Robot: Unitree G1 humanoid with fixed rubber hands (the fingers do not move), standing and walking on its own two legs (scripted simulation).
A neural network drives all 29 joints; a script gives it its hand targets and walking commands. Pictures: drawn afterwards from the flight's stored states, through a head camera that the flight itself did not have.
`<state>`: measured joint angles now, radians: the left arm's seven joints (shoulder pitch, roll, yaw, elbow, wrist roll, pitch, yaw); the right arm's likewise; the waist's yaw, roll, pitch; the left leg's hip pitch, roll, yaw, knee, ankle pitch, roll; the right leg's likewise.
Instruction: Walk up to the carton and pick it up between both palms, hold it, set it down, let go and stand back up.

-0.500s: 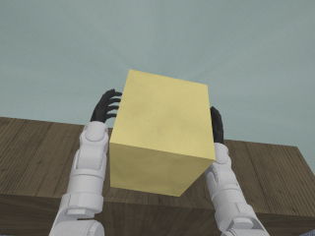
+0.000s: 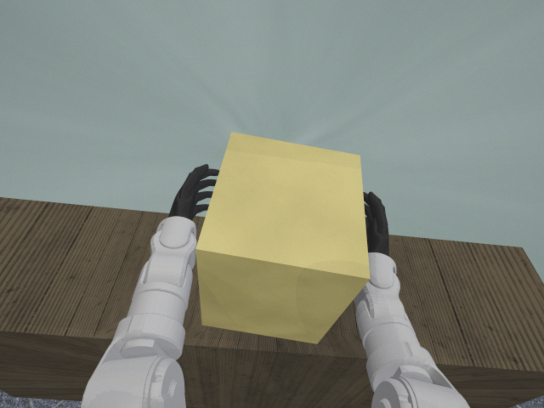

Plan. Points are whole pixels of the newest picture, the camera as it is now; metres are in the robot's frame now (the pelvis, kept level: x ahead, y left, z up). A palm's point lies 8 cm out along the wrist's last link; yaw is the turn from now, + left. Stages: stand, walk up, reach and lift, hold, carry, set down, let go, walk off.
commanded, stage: set down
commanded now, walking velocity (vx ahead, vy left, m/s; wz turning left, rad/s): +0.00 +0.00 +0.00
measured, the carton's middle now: (277, 244) +0.37 +0.00 +0.04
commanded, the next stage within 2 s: none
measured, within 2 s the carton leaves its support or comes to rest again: neither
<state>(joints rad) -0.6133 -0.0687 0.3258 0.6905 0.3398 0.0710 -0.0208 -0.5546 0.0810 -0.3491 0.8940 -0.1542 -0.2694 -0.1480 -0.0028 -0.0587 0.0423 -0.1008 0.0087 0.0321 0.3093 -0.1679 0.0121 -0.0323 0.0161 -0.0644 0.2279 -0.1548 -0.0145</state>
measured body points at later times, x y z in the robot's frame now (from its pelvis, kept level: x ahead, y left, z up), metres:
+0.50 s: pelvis +0.01 +0.00 +0.00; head +0.04 +0.03 +0.45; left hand +0.41 +0.14 +0.04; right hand +0.38 -0.15 +0.04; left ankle +0.00 +0.11 -0.75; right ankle -0.02 -0.11 -0.75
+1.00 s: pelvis +0.02 +0.00 +0.00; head +0.09 +0.03 +0.44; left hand +0.42 +0.14 +0.00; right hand +0.39 -0.15 +0.01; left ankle +0.00 +0.11 -0.75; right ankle -0.02 -0.11 -0.75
